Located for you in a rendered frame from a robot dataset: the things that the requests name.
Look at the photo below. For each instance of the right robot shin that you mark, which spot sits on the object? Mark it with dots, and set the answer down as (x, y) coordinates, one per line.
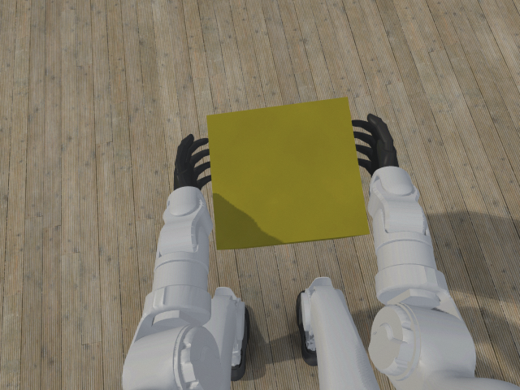
(310, 343)

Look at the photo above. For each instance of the robot left hand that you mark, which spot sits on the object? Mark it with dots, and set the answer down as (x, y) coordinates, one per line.
(185, 174)

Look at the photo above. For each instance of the left robot upper arm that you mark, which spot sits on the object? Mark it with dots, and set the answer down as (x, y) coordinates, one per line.
(181, 358)

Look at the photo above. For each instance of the robot left forearm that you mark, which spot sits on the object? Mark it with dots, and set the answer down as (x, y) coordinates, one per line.
(179, 294)

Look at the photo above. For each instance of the robot left foot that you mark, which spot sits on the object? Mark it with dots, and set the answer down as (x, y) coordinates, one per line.
(239, 370)

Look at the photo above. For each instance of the robot right hand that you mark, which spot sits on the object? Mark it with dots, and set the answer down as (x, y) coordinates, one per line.
(382, 152)

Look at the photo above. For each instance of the right robot upper arm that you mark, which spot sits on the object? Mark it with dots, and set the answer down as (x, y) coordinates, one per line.
(422, 349)

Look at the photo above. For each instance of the robot right forearm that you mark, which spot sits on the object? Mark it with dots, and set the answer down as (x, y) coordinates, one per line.
(407, 271)

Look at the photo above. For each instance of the carton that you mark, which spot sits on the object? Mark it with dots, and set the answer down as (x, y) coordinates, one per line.
(285, 174)

